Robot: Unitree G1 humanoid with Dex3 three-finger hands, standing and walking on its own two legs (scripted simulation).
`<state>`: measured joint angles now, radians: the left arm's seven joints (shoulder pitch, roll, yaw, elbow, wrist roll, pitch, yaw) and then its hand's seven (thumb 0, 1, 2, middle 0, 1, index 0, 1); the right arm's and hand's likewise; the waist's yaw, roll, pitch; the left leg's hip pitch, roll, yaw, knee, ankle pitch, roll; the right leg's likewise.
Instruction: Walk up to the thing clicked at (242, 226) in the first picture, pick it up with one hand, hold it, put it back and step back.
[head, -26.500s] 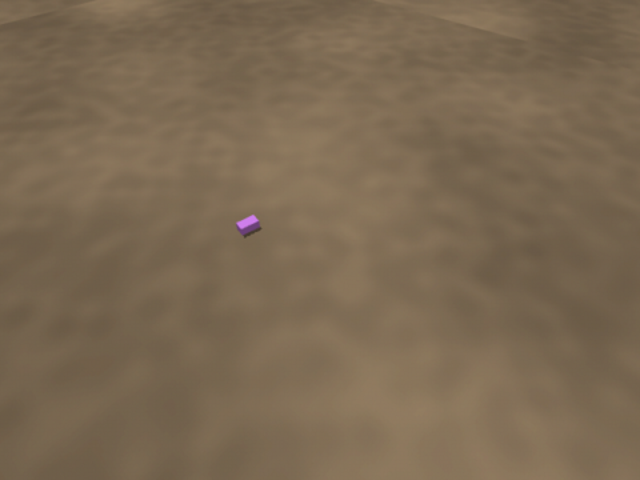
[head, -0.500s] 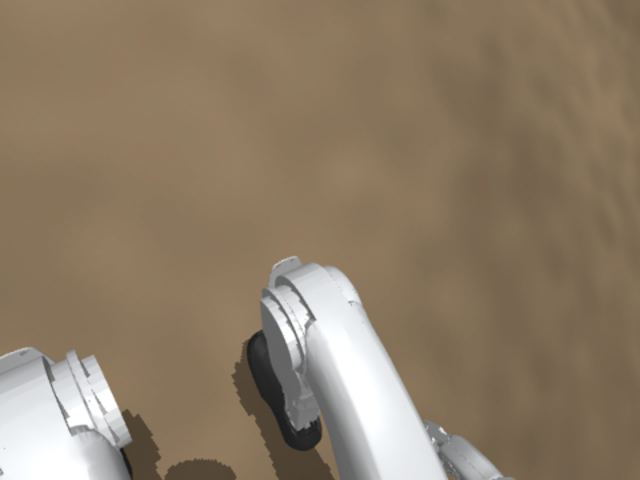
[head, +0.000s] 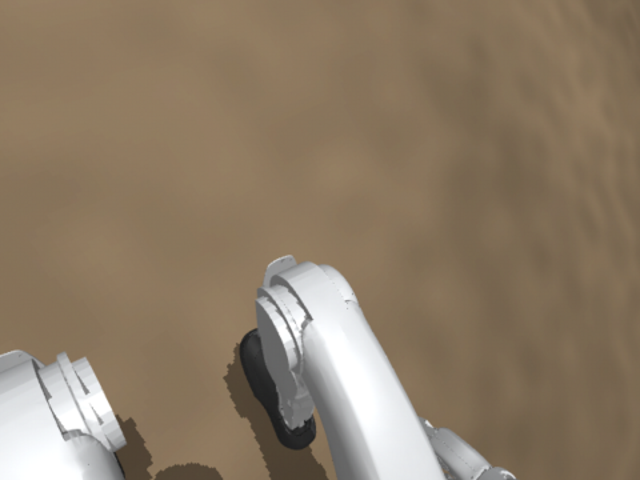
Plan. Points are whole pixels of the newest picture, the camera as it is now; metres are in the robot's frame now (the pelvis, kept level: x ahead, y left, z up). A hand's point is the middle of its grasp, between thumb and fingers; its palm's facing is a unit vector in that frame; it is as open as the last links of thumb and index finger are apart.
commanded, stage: rest palm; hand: left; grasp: from above
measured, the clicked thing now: out of the picture +0.47 +0.33 -0.28
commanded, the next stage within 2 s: close in 0.20 s
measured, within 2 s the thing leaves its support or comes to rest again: neither
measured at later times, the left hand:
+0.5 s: hand out of the picture +0.45 +0.33 -0.25, palm faces -0.45 -0.14 -0.88, open 10.6 cm
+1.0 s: hand out of the picture +0.46 +0.32 -0.25, palm faces -0.43 -0.14 -0.89, open 8.2 cm
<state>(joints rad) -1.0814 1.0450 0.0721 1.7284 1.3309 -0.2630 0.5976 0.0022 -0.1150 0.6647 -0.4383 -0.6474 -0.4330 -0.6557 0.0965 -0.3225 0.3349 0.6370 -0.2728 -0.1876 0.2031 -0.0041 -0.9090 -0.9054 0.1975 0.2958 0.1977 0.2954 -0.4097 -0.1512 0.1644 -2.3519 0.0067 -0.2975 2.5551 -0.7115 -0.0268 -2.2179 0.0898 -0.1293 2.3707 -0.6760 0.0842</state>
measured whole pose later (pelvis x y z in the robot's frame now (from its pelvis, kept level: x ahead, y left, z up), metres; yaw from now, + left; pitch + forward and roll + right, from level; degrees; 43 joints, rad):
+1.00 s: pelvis +0.00 +0.00 +0.00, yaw +0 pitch +27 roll -15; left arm -1.09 1.06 0.08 1.72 1.29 -0.23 0.59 0.00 0.34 0.29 -0.74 -0.42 -0.77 -0.39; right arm 0.09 -0.34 0.35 0.62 -0.27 -0.20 0.20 0.00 -0.90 -0.90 0.20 0.30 0.20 0.30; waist -0.42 -0.16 0.19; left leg -2.34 0.01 -0.30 2.54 -0.71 -0.03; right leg -2.21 0.09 -0.14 2.35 -0.66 0.09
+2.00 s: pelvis +0.00 +0.00 +0.00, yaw -1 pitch +27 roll -15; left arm -1.10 1.08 0.06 1.69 1.29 -0.25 0.54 0.01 0.39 0.00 -1.00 -0.11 -1.03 -0.08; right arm 0.11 -0.34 0.36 0.61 -0.26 -0.18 0.19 0.00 -0.91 -0.90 0.20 0.30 0.20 0.30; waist -0.41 -0.16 0.19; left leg -2.34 0.01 -0.30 2.54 -0.71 -0.02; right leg -2.21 0.08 -0.14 2.35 -0.66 0.08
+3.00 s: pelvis -0.01 -0.01 +0.03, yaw +6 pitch +33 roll -10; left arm -1.00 0.82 0.02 1.25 1.19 -0.18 0.16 0.00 0.37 0.04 -1.00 -0.12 -1.03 -0.09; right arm 0.19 -0.30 0.13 0.63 -0.12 0.02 0.11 0.00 -0.92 -0.91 0.20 0.30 0.20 0.30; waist -0.27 0.01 -0.02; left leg -2.33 -0.01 -0.19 2.38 -0.64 -0.02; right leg -2.22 0.02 -0.06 2.28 -0.65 0.06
